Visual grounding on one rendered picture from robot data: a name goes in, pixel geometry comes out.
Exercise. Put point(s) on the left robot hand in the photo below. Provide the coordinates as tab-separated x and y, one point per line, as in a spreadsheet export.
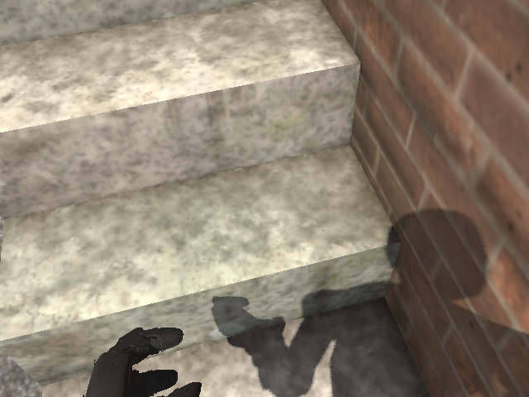
113	376

